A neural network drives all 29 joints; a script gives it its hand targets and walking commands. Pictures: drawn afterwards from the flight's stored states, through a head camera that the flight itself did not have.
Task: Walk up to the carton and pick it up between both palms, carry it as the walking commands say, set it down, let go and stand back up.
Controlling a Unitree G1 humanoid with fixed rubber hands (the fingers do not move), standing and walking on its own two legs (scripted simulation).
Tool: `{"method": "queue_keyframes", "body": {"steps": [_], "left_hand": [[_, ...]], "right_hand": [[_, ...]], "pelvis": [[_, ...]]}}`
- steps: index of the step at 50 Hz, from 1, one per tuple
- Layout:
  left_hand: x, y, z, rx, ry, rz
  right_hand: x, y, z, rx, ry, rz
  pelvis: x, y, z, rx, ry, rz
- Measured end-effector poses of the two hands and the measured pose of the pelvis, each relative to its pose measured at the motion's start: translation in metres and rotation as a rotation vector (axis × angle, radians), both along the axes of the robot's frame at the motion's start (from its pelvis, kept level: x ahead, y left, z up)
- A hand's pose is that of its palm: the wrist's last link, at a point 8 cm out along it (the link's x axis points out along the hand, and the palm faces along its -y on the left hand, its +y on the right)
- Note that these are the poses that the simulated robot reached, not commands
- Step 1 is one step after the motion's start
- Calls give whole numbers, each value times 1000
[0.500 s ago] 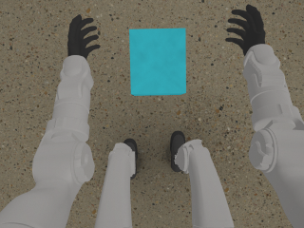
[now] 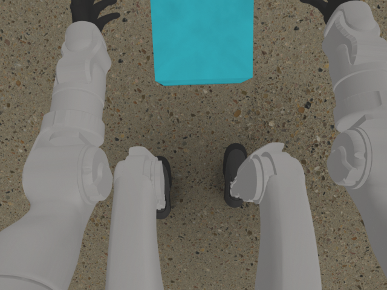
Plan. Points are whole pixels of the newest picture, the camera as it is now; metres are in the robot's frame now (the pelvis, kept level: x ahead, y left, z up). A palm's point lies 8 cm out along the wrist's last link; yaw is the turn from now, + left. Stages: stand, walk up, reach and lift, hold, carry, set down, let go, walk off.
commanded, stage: reach and lift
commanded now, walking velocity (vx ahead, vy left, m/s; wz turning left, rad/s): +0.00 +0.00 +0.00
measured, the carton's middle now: (201, 29) +0.58 -0.01 -0.38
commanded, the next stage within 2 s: none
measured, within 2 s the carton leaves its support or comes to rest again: neither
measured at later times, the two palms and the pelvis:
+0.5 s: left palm (117, 48) +0.52 +0.18 -0.28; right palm (295, 38) +0.52 -0.21 -0.28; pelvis -0.02 +0.00 -0.08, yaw +0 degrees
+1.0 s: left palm (118, 47) +0.53 +0.18 -0.30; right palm (292, 37) +0.53 -0.21 -0.30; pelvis -0.01 +0.01 -0.10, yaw +0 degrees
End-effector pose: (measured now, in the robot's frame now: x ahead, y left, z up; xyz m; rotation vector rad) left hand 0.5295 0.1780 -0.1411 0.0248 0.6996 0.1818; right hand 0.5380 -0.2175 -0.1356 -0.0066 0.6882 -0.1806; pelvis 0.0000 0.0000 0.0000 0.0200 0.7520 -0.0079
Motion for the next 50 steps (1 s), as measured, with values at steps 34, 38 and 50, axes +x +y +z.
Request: {"method": "queue_keyframes", "body": {"steps": [34,38,50], "left_hand": [[-5,4,-159,18,112,-29],[-2,6,-161,22,94,-32],[-1,6,-159,22,90,-38]], "right_hand": [[-6,6,-161,-16,89,25],[-4,7,-163,-12,85,22],[-4,9,-163,-5,85,29]], "pelvis": [[-14,5,-96,2,-165,-8],[-14,5,-100,0,-166,-8],[-14,6,-101,-2,-170,-7]]}}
